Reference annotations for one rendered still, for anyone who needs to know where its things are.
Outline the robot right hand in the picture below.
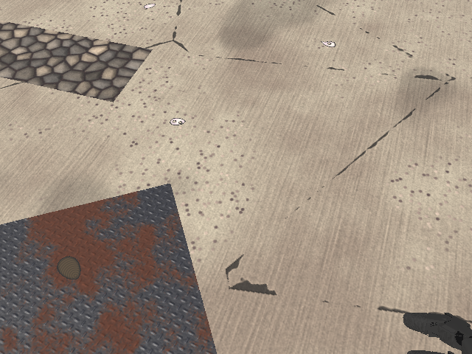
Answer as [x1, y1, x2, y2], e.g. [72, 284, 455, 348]
[403, 313, 472, 354]

